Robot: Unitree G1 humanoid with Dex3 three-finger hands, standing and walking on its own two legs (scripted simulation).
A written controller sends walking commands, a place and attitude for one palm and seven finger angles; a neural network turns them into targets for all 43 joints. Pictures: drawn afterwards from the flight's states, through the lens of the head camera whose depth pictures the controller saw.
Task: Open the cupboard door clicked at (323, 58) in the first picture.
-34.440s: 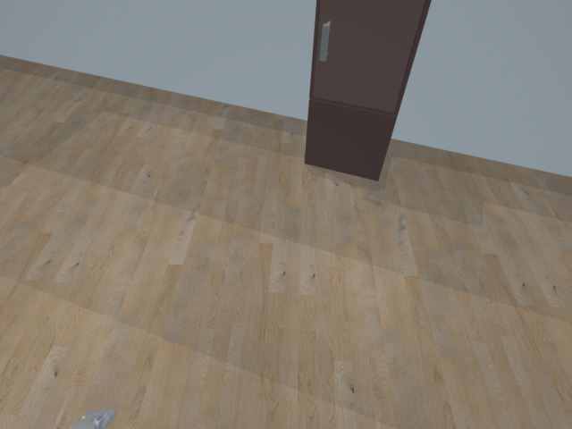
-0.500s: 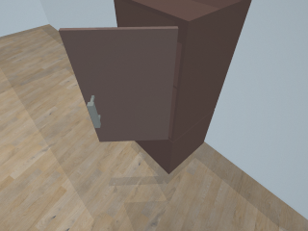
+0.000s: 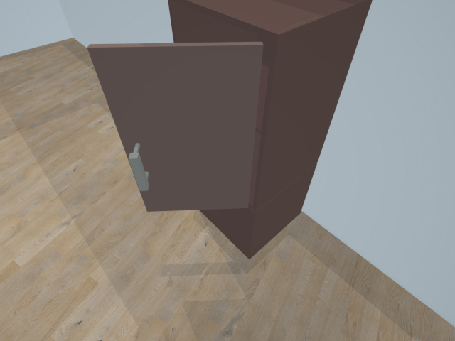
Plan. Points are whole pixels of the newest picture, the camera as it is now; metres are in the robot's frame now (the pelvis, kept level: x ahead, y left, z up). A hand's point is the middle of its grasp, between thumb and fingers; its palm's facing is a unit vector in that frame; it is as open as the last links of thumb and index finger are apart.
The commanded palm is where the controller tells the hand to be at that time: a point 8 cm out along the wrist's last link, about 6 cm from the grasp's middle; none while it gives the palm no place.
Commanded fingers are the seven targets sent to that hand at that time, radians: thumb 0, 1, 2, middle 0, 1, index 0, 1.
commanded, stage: look again from close up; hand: left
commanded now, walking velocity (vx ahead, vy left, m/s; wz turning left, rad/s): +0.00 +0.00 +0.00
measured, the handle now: (140, 167) +0.58 +0.29 -0.09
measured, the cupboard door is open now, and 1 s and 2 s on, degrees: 50 50 50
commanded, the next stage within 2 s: shuffle to correct the standing spot in 0.30 s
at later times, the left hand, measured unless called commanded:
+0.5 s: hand out of the picture +0.02 +0.19 -0.17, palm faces +0.01 -0.97 -0.25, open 7.4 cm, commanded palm none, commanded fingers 0.00 0.90 0.90 -0.20 -0.30 -0.20 -0.30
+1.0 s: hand out of the picture +0.06 +0.25 -0.19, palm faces +0.10 -0.98 -0.17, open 7.4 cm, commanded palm none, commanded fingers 0.00 0.90 0.90 -0.20 -0.30 -0.20 -0.30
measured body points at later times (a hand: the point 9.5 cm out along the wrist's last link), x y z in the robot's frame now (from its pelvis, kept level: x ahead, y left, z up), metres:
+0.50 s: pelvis +0.00 +0.00 +0.00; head +0.00 -0.01 +0.45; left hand +0.02 +0.25 -0.15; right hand +0.01 -0.25 -0.16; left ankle -0.02 +0.09 -0.75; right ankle +0.02 -0.10 -0.75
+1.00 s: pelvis +0.08 +0.08 +0.00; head +0.10 +0.10 +0.44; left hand +0.06 +0.31 -0.17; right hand +0.06 -0.13 -0.16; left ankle +0.07 +0.16 -0.75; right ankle +0.08 -0.05 -0.69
